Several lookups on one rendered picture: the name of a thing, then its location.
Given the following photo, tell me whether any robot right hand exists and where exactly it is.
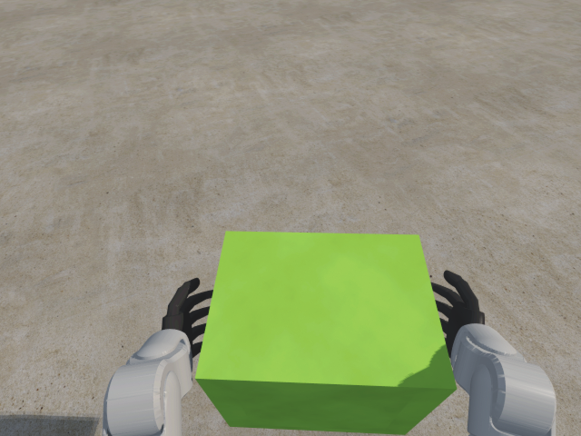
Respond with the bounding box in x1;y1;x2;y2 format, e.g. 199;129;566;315
431;270;485;358

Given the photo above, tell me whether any robot left hand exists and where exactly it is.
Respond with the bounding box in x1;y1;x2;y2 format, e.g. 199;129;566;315
162;278;213;357

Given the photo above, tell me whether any right robot forearm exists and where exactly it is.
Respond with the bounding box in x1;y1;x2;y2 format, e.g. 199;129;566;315
450;323;556;436

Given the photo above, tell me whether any left robot forearm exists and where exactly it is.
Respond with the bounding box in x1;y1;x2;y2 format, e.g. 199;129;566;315
103;329;193;436

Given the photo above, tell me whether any carton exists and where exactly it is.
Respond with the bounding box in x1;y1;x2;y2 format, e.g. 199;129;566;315
195;231;457;435

